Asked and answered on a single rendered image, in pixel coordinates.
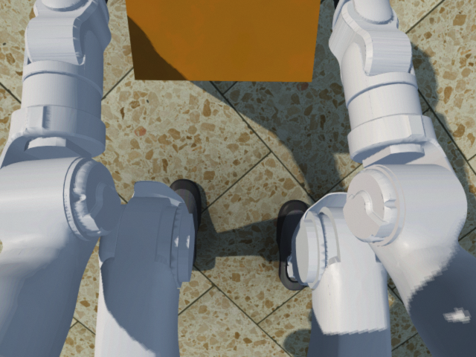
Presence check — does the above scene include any right robot foot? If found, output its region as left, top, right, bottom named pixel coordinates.
left=277, top=200, right=308, bottom=291

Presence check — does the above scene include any robot right upper arm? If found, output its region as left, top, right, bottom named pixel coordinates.
left=343, top=164, right=476, bottom=357

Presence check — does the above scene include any robot left upper arm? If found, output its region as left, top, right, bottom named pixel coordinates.
left=0, top=156, right=121, bottom=357

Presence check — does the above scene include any carton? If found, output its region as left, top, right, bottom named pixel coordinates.
left=125, top=0, right=321, bottom=82

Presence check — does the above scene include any robot left forearm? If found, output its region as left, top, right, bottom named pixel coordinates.
left=0, top=0, right=112, bottom=169

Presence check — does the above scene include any robot left thigh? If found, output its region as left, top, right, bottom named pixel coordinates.
left=94, top=196, right=195, bottom=357

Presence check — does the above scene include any robot right forearm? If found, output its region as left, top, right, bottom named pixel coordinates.
left=329, top=0, right=467, bottom=201

